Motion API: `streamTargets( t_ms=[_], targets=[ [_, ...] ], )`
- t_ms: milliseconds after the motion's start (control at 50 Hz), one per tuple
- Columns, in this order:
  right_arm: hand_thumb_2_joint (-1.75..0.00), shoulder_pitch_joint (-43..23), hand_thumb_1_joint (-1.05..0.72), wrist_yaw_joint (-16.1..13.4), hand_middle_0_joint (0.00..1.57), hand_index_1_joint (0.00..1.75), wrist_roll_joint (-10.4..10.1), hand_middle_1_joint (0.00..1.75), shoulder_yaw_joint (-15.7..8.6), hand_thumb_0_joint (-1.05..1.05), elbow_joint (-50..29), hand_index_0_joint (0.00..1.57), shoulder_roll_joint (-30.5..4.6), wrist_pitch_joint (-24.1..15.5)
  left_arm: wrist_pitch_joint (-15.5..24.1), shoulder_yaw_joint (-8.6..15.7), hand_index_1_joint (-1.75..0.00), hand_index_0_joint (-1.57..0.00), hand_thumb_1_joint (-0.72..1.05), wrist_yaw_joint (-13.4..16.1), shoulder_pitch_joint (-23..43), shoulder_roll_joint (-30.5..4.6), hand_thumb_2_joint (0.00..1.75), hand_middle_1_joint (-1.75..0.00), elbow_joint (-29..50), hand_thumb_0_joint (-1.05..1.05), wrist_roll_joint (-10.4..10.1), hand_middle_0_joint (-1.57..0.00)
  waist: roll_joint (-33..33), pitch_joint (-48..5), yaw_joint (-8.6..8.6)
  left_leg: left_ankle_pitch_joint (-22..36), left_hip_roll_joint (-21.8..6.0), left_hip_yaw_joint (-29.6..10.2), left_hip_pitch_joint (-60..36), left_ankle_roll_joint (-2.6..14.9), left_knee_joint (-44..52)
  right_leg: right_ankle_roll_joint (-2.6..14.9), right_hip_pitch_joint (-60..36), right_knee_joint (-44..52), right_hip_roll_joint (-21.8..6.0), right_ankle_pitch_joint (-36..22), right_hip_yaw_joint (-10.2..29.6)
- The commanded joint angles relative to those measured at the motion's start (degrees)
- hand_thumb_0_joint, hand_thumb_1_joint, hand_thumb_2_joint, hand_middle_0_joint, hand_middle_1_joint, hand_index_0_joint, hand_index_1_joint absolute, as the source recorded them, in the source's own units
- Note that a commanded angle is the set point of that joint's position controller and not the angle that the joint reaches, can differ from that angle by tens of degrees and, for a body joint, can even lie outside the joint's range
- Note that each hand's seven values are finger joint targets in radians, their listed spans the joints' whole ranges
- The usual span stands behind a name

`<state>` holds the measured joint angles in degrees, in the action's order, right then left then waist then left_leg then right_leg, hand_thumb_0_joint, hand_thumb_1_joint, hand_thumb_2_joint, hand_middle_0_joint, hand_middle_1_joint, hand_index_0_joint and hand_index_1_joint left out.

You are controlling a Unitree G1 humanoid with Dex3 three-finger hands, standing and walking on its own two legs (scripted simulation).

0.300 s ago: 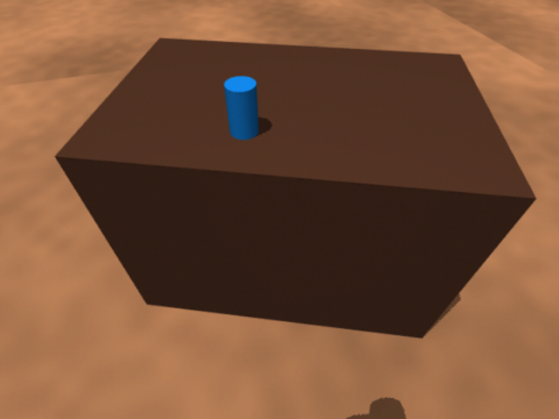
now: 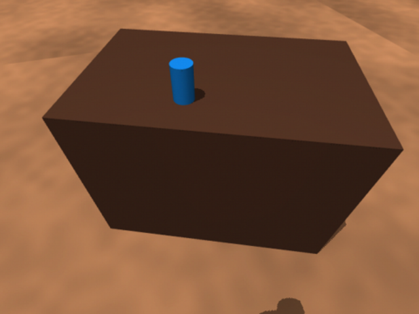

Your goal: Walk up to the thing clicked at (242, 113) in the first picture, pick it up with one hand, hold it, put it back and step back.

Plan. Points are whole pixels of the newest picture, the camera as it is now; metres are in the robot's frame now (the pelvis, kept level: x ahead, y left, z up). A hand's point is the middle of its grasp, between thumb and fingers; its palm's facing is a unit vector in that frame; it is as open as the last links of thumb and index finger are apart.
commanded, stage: stand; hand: left
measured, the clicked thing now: (182, 82) +0.77 +0.10 +0.03
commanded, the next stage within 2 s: walk up in 0.82 s
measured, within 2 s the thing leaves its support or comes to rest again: neither
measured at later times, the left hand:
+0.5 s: hand out of the picture +0.07 +0.25 -0.16, palm faces -0.03 -0.94 -0.34, open 7.4 cm
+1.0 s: hand out of the picture +0.09 +0.26 -0.15, palm faces -0.08 -0.93 -0.37, open 7.4 cm
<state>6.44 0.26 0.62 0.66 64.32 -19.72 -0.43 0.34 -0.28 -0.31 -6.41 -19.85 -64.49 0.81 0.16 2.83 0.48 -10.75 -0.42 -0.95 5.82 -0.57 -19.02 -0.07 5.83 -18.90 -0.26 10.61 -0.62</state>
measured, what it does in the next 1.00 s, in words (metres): lifts its right foot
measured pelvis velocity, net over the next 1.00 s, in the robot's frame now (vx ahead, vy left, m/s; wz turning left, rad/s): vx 0.03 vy -0.02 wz -0.04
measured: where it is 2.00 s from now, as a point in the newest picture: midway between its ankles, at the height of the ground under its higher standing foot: outside the picture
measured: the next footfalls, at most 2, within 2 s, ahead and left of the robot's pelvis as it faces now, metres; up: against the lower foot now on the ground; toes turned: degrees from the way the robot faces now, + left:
right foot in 1.10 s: +0.16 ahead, -0.18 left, +0.00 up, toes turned -5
left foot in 1.52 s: +0.32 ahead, +0.08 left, +0.00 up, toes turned -5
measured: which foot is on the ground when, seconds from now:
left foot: down 0.00-1.00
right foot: down 0.00-0.86, up 0.88-1.00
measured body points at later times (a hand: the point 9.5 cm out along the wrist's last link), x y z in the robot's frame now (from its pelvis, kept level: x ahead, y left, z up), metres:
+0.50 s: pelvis +0.00 +0.00 +0.00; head +0.01 +0.00 +0.45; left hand +0.08 +0.30 -0.13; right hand +0.08 -0.29 -0.13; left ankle +0.00 +0.13 -0.75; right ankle +0.00 -0.12 -0.75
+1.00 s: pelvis +0.03 -0.02 -0.01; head +0.04 -0.01 +0.44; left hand +0.10 +0.31 -0.13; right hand +0.06 -0.33 -0.13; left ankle +0.00 +0.12 -0.75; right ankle +0.04 -0.14 -0.72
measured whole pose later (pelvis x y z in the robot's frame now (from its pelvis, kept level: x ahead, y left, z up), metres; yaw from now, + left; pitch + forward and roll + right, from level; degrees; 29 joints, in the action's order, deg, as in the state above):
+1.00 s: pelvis +0.03 -0.02 -0.01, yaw -3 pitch -2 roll +2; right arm 13.3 1.7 2.5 -3.1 57.9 -20.8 -3.2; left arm -0.5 3.2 -3.1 -12.1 -23.7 -58.8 2.1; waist -2.1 3.2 -0.6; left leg -15.2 -0.4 1.4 3.9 0.9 -21.0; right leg 0.9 19.4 -44.2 -1.6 24.2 2.0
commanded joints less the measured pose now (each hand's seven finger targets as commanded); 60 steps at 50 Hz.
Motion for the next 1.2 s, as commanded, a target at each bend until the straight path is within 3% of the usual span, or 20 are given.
streamTargets(
  t_ms=[0, 120, 260, 540, 780, 800, 820, 840, 860, 880, 900, 960, 1000, 1040, 1060, 1080, 1100, 1120, 1140, 1180],
  targets=[
    [-0.9, -2.4, -0.9, -1.0, 0.2, 0.3, -0.2, 0.3, -2.5, 0.0, -3.7, 0.2, -12.1, -1.5, 1.5, 2.4, -0.3, -0.2, 0.9, 0.8, 2.5, -11.7, 0.9, -0.3, 3.4, 0.0, -0.3, -0.2, 0.1, -3.7, -0.24, 7.3, -6.7, -5.1, 0.5, 2.22, 3.0, 1.73, -0.4, 3.1, -7.1, -7.1, 5.5],
    [-0.9, -2.3, -0.9, -0.9, 0.2, 0.3, -0.3, 0.3, -2.5, 0.0, -3.7, 0.2, -12.1, -1.5, 1.6, 2.5, -0.3, -0.2, 0.9, 0.9, 2.6, -12.2, 0.9, -0.3, 3.4, 0.0, -0.3, -0.2, -0.4, -4.3, -0.45, 9.5, -6.6, -5.3, -0.4, 2.03, 2.8, 1.68, -0.8, 3.0, -7.1, -8.9, 5.3],
    [-0.9, -1.9, -0.9, -1.0, 0.2, 0.3, -0.1, 0.3, -2.4, 0.0, -3.5, 0.2, -12.1, -1.4, 1.5, 2.5, -0.3, -0.2, 0.9, 0.9, 2.4, -12.0, 0.9, -0.3, 3.5, 0.0, -0.3, -0.2, 0.1, -3.0, -0.53, 6.4, -6.5, -5.0, 1.1, 2.15, 3.4, 1.6, -0.4, 3.7, -7.1, -6.6, 5.4],
    [-0.9, -2.0, -0.9, -1.0, 0.2, 0.3, -0.2, 0.3, -2.5, 0.0, -3.5, 0.2, -12.4, -1.5, 1.5, 2.4, -0.3, -0.2, 0.9, 0.9, 2.1, -11.9, 0.9, -0.3, 3.4, 0.0, -0.2, -0.2, -0.2, -4.5, -0.37, 10.6, -6.9, -5.3, -0.3, 2.3, 3.1, 1.42, -1.8, 2.9, -7.4, -9.9, 5.1],
    [-0.9, -2.1, -0.9, -1.0, 0.2, 0.3, -0.2, 0.3, -2.5, 0.0, -3.4, 0.2, -12.3, -1.5, 1.4, 2.4, -0.3, -0.2, 0.9, 0.9, 1.9, -11.9, 0.9, -0.3, 3.4, 0.0, -0.2, -0.2, -0.1, -3.3, -0.29, 8.3, -6.6, -5.5, 0.3, 2.07, 3.6, 1.41, -0.9, 3.5, -7.2, -7.1, 4.9],
    [-0.9, 2.3, -0.9, -0.2, 0.2, 0.3, 1.0, 0.3, -5.6, 0.0, -6.2, 0.2, -16.9, -2.3, 1.4, 5.0, -0.3, -0.2, 0.9, -0.7, -1.0, -15.5, 0.9, -0.3, 7.2, 0.0, 0.7, -0.2, -0.9, -7.2, -1.35, -18.0, -4.4, -5.3, -3.9, 5.64, 0.3, 3.09, 1.9, -1.7, -2.5, 15.4, 4.5],
    [-0.9, 5.6, -0.9, 0.0, 0.2, 0.3, 1.6, 0.3, -6.4, 0.0, -5.4, 0.2, -17.8, -2.6, 1.2, 5.2, -0.3, -0.2, 0.9, -1.1, 0.3, -14.8, 0.9, -0.3, 7.6, 0.0, 1.2, -0.2, 1.6, -3.8, -3.12, -27.7, -7.1, -9.7, -6.7, 7.46, 2.9, 3.31, 12.3, -6.2, -1.9, 22.0, 3.7],
    [-0.9, 8.2, -0.9, 0.0, 0.2, 0.3, 1.6, 0.3, -7.4, 0.0, -5.3, 0.2, -19.1, -2.6, 0.9, 5.2, -0.3, -0.2, 0.9, -1.6, 3.8, -13.1, 0.9, -0.3, 9.1, 0.0, 1.3, -0.2, 5.9, 2.0, -5.35, -32.8, -12.3, -17.0, -7.3, 10.13, 8.1, 2.31, 22.2, -15.5, 0.7, 19.2, 0.6],
    [-0.9, 9.2, -0.9, 0.0, 0.2, 0.3, 1.8, 0.3, -8.3, 0.0, -6.4, 0.2, -20.5, -3.0, 0.7, 5.5, -0.3, -0.2, 0.9, -1.7, 4.9, -12.9, 0.9, -0.3, 11.0, 0.0, 1.5, -0.2, 7.4, 6.2, -6.28, -31.0, -19.8, -24.1, -6.7, 14.3, 11.8, 1.44, 29.7, -25.8, -0.6, 18.8, 2.3],
    [-0.9, 9.5, -0.9, -0.1, 0.2, 0.3, 1.8, 0.3, -8.7, 0.0, -7.2, 0.2, -20.8, -3.6, 1.0, 5.9, -0.3, -0.2, 0.9, -1.7, 4.4, -13.6, 0.9, -0.3, 11.7, 0.0, 1.5, -0.2, 4.3, 7.5, -5.68, -26.5, -22.0, -26.0, -5.8, 16.08, 11.7, 1.65, 31.9, -29.2, -3.0, 17.6, 6.0],
    [-0.9, 8.7, -0.9, -0.2, 0.2, 0.3, 1.6, 0.3, -8.3, 0.0, -8.4, 0.2, -19.3, -4.0, 1.2, 6.0, -0.3, -0.2, 0.9, -1.9, 2.5, -14.0, 0.9, -0.3, 12.0, 0.0, 1.2, -0.2, 1.7, 5.6, -4.25, -22.4, -20.6, -23.1, -6.4, 15.45, 11.0, 1.84, 31.3, -30.6, -3.8, 15.4, 7.6],
    [-0.9, 3.6, -0.9, 0.4, 0.2, 0.3, 2.0, 0.3, -8.6, 0.0, -12.6, 0.2, -18.6, -4.1, 1.8, 6.1, -0.3, -0.2, 0.9, -3.3, -2.1, -13.8, 0.9, -0.3, 12.8, 0.0, 0.9, -0.2, 9.2, 3.1, -1.43, -16.8, -17.8, -13.6, -3.9, 13.57, 9.1, 0.91, 24.0, -24.1, -5.9, 13.7, 5.1],
    [-0.9, 2.6, -0.9, 1.0, 0.2, 0.3, 2.3, 0.3, -8.5, 0.0, -14.3, 0.2, -17.8, -3.7, 2.1, 6.4, -0.3, -0.2, 0.9, -4.0, -3.0, -13.2, 0.9, -0.3, 13.2, 0.0, 1.0, -0.2, 10.5, 2.8, -1.07, -11.9, -13.7, -6.7, 1.2, 11.4, 6.1, 0.77, 15.7, -17.2, -3.9, 10.6, 1.9],
    [-0.9, 0.1, -0.9, 1.3, 0.2, 0.3, 1.9, 0.3, -8.4, 0.0, -15.8, 0.2, -17.1, -3.1, 2.4, 7.0, -0.3, -0.2, 0.9, -3.6, -10.1, -12.9, 0.9, -0.3, 11.1, 0.0, 1.1, -0.2, 8.1, 1.2, 2.98, -7.8, -10.7, -1.1, 9.8, 8.98, -2.6, 0.89, 1.1, -10.2, -1.5, 0.1, -2.0],
    [-0.9, 1.2, -0.9, 1.2, 0.2, 0.3, 1.9, 0.3, -7.7, 0.0, -16.3, 0.2, -14.9, -2.5, 2.7, 7.8, -0.3, -0.2, 0.9, -3.0, -15.3, -14.6, 0.9, -0.3, 9.3, 0.0, 1.0, -0.2, 1.9, -0.5, 4.57, -11.1, -7.2, 1.3, 16.1, 7.44, -11.7, 0.49, -8.4, -9.8, 0.4, -1.2, -2.1],
    [-0.9, 3.8, -0.9, 1.3, 0.2, 0.3, 1.9, 0.3, -6.5, 0.0, -16.6, 0.2, -11.8, -2.2, 3.1, 9.2, -0.3, -0.2, 0.9, -2.1, -21.6, -17.8, 0.9, -0.3, 8.1, 0.0, 1.1, -0.2, -9.7, -3.1, 7.1, -19.3, -3.1, 4.1, 23.6, 6.11, -26.0, 0.89, -16.9, -7.7, -0.9, 5.8, 2.6],
    [-0.9, 4.6, -0.9, 1.4, 0.2, 0.3, 1.1, 0.3, -5.5, 0.0, -18.6, 0.2, -9.3, -1.8, 3.6, 10.6, -0.3, -0.2, 0.9, -1.3, -24.9, -24.1, 0.9, -0.3, 9.9, 0.0, 1.3, -0.2, -22.1, -3.5, 7.99, -27.0, 4.3, 4.6, 31.5, 3.51, -41.5, 6.61, -13.1, 7.9, -16.8, 29.1, 32.9],
    [-0.9, 4.7, -0.9, 1.0, 0.2, 0.3, 1.3, 0.3, -7.0, 0.0, -17.5, 0.2, -14.6, -1.0, 3.7, 9.9, -0.3, -0.2, 0.9, -1.6, -18.5, -25.4, 0.9, -0.3, 12.6, 0.0, 1.1, -0.2, -13.2, 0.5, 5.06, -24.5, 1.1, -3.4, 27.6, 2.88, -46.3, 13.21, -1.9, 11.6, -23.3, 36.0, 44.3],
    [-0.9, 6.3, -0.9, 1.1, 0.2, 0.3, 0.8, 0.3, -7.7, 0.0, -16.3, 0.2, -17.0, -1.1, 3.7, 9.5, -0.3, -0.2, 0.9, -1.5, -13.2, -23.4, 0.9, -0.3, 14.9, 0.0, 0.2, -0.2, -6.0, 4.4, 2.71, -19.2, -1.7, -5.6, 27.7, 2.86, -47.7, 14.34, 1.4, 11.5, -21.6, 36.7, 39.5],
    [-0.9, 10.4, -0.9, 1.5, 0.2, 0.3, 0.2, 0.3, -7.4, 0.0, -14.5, 0.2, -16.0, -1.1, 4.2, 8.5, -0.3, -0.2, 0.9, -0.9, -10.2, -20.0, 0.9, -0.3, 16.1, 0.0, -0.2, -0.2, -5.5, 5.2, 0.54, -12.0, -4.3, -5.2, 26.8, 3.19, -45.8, 11.63, 3.6, 9.3, -16.5, 27.4, 28.0]
  ],
)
